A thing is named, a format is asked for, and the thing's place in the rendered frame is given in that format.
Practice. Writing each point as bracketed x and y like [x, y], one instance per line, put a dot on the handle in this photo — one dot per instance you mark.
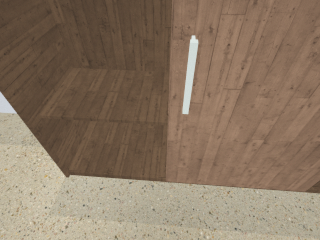
[192, 55]

